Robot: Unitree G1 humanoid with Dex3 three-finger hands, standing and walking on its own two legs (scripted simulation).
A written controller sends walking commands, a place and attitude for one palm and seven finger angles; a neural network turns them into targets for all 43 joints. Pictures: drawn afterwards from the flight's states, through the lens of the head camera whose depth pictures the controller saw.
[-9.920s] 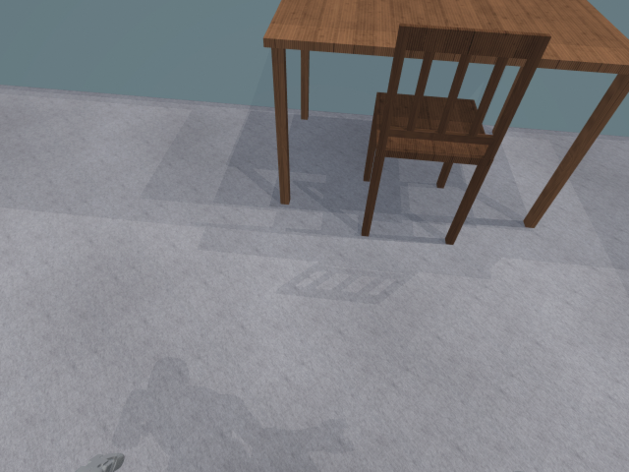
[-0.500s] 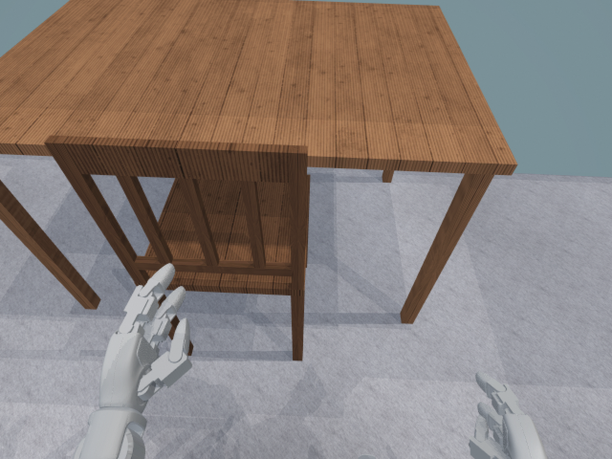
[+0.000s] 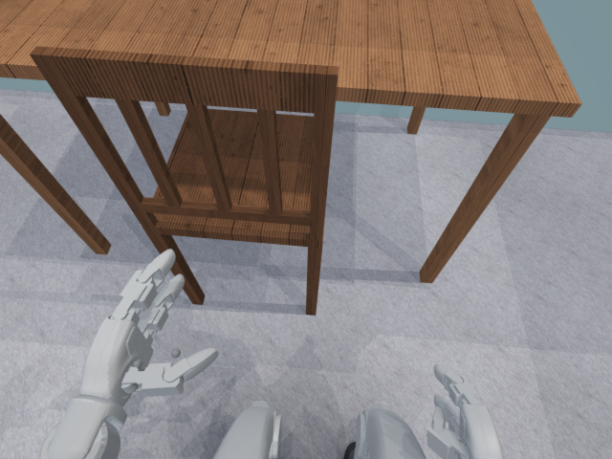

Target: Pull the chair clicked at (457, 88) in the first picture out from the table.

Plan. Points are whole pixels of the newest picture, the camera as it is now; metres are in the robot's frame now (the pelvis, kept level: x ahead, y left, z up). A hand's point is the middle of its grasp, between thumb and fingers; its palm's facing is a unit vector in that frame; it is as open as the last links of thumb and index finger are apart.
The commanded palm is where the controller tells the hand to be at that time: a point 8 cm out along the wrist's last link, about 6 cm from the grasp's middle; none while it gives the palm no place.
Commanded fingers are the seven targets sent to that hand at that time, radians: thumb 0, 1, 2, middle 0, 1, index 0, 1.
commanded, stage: raise the hand toward the chair's back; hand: left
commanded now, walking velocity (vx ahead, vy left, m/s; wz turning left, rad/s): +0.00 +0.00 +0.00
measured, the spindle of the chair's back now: (212, 163) +0.56 +0.20 +0.00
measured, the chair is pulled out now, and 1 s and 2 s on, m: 0.00 0.00 0.00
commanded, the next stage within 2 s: aim the fingers beside a spindle in 1.34 s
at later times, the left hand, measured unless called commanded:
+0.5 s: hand (158, 325) +0.26 +0.19 +0.06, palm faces -0.01 -1.00 -0.07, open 16.2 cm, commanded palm +0.23 +0.25 +0.06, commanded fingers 0.00 -0.50 0.30 -0.06 -0.08 -0.06 -0.08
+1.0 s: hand (149, 303) +0.28 +0.20 +0.07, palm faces -0.02 -1.00 -0.06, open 16.9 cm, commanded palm +0.25 +0.26 +0.07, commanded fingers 0.00 -0.50 0.30 -0.06 -0.08 -0.06 -0.08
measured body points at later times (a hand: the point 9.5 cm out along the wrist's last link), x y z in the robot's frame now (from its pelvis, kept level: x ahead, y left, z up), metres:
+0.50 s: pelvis +0.03 +0.00 +0.01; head +0.11 +0.01 +0.46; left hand +0.25 +0.24 +0.06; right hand +0.23 -0.23 -0.06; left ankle +0.02 +0.11 -0.64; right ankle +0.06 -0.12 -0.64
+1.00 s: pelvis +0.03 +0.00 +0.02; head +0.11 +0.00 +0.47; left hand +0.27 +0.25 +0.07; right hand +0.20 -0.25 -0.06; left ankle +0.02 +0.11 -0.64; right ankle +0.06 -0.12 -0.64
